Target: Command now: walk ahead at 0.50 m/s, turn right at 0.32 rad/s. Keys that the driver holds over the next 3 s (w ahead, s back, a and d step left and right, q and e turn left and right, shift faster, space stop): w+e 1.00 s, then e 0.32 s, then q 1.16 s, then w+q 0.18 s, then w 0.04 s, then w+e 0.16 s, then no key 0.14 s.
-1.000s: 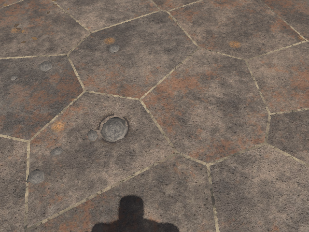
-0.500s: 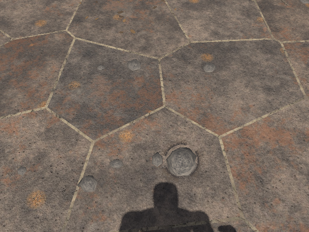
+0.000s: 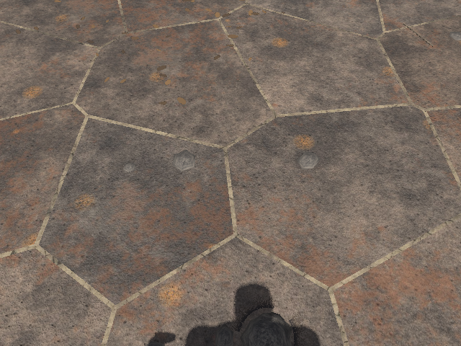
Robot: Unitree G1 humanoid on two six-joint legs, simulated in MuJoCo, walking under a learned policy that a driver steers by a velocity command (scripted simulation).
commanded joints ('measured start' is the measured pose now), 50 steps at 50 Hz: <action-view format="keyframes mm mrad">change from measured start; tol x16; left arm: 1 183 169 61 10 -26 10 -3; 25 363 105 44 -51 -32 -11 17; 45 -164 66 7 -180 18 45 -64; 50 250 171 62 -68 42 27 -19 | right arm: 1 -46 -132 -19 -118 -12 -34 10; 18 -466 -70 21 -298 -3 5 34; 24 1 -263 -40 -229 -39 -29 -17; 28 -164 -94 -11 -235 -13 -3 -1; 50 19 -193 -43 -103 5 13 -10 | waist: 1 71 -48 -118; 21 50 -108 -55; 25 -16 300 -351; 27 -2 21 -106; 43 -26 71 32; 50 167 6 -236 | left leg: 1 -572 83 -70 464 60 -20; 18 -516 108 0 -278 345 -121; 22 -137 62 -7 -453 254 -65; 25 328 560 -783 -637 -64 133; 30 -45 344 -220 -703 253 59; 45 117 356 173 -685 668 37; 48 170 362 234 -422 1119 19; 50 -71 330 262 44 858 -23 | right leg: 1 515 -376 648 -296 -33 -250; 8 223 -196 374 -389 211 -174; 22 297 -145 460 -72 411 -27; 23 218 -80 400 135 321 1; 25 -183 68 182 568 -431 36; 26 -236 -28 194 648 -347 33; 40 -251 -128 74 288 112 91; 45 -181 -102 -21 89 27 30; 48 3 0 -74 30 -127 -35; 50 446 -36 65 -81 -139 -109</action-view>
